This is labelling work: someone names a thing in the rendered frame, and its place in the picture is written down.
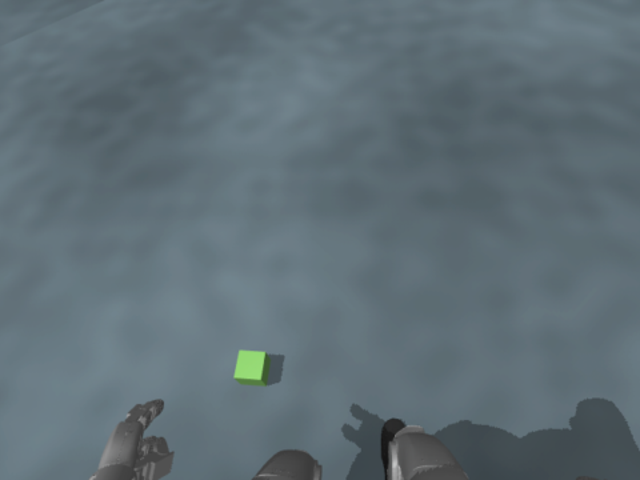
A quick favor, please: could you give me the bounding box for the right robot foot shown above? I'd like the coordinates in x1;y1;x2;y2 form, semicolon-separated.
381;419;405;480

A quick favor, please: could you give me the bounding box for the cube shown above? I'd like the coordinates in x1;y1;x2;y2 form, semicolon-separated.
234;350;271;386

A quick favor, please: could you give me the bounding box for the left robot hand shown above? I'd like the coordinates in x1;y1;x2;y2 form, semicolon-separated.
98;399;174;480

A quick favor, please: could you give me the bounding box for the left robot arm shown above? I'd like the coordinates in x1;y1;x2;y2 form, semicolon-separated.
88;464;137;480

